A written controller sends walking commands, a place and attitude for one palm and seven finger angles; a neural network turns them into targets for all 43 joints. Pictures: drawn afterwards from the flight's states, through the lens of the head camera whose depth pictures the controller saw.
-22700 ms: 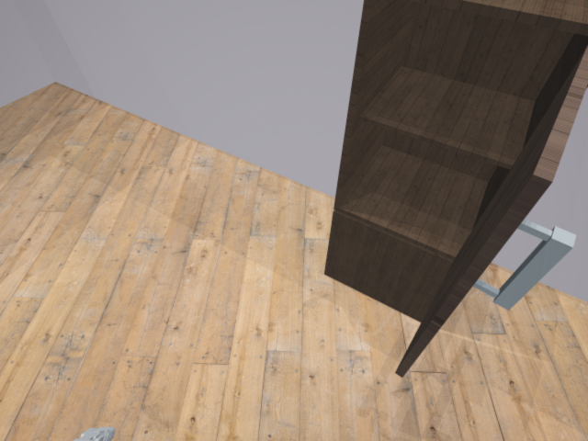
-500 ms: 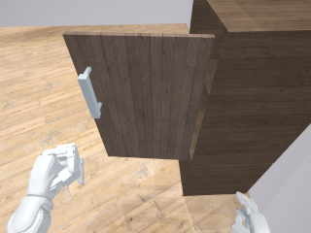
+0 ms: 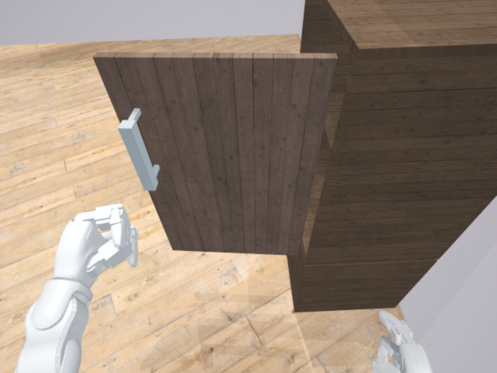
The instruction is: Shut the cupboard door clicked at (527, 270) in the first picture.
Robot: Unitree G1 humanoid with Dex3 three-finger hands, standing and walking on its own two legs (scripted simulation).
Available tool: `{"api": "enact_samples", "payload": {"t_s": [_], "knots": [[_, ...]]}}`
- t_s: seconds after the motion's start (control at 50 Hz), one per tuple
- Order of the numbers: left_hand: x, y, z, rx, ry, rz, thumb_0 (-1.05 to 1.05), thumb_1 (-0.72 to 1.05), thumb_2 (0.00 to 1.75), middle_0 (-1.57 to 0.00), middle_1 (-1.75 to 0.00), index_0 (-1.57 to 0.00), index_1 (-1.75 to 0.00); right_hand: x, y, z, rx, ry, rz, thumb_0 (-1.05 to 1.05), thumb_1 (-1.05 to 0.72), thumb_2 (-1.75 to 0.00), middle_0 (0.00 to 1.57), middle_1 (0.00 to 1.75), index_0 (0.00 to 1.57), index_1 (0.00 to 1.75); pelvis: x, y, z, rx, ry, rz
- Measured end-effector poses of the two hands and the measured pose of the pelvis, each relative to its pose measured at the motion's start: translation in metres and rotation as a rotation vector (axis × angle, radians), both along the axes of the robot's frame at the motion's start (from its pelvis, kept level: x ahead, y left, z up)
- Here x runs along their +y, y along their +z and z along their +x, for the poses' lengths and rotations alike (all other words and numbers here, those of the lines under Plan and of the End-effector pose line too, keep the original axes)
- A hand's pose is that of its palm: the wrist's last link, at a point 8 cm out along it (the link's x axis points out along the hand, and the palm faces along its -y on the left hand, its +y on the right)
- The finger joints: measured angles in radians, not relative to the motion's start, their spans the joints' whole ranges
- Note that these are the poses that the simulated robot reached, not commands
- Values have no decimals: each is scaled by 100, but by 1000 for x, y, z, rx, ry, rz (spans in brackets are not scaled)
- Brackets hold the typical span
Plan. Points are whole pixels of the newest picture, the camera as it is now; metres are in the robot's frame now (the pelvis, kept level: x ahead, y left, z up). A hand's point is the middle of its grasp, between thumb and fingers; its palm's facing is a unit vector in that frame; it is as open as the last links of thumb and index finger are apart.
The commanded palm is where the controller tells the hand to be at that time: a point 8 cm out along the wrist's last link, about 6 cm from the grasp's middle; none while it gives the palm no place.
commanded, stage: bring the fist close to the handle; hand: left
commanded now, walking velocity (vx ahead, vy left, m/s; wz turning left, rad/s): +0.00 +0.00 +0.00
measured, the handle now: (143, 151) +0.48 +0.24 +0.10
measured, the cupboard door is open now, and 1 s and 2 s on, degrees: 84 84 72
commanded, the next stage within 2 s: push the door shut along its arc in 1.06 s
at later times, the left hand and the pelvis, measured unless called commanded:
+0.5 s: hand (147, 198) +0.36 +0.20 +0.10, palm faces +0.02 -1.00 -0.02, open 3.1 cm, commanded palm +0.34 +0.24 +0.10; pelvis +0.00 +0.01 +0.00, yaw -1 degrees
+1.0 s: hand (146, 188) +0.38 +0.21 +0.10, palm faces +0.04 -1.00 -0.01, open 3.1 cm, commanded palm +0.35 +0.25 +0.10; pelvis +0.01 +0.01 +0.00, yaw -2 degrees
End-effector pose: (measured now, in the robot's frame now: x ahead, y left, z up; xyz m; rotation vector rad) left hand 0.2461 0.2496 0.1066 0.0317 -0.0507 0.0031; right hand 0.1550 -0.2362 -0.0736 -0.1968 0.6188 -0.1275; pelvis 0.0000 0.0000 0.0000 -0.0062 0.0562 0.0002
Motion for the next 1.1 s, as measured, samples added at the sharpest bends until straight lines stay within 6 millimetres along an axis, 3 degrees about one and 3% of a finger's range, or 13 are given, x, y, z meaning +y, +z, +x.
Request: {"api": "enact_samples", "payload": {"t_s": [0.7,0.88,1.1], "knots": [[-4,-1,122,32,4,-21,2,90,90,-130,-150,-130,-150,-12,-20,-50,245,-116,-16,1,-91,-89,21,30,20,30,8,3,5,54,-27,2],[-2,-4,119,28,13,-25,2,90,90,-130,-150,-130,-150,-13,-20,-58,273,-145,-4,1,-91,-89,21,30,20,30,10,4,9,56,-43,6],[12,-4,112,24,23,-30,2,90,90,-130,-150,-130,-150,-10,-18,-47,256,-123,-22,1,-91,-89,21,30,20,30,11,3,4,52,-25,-4]]}}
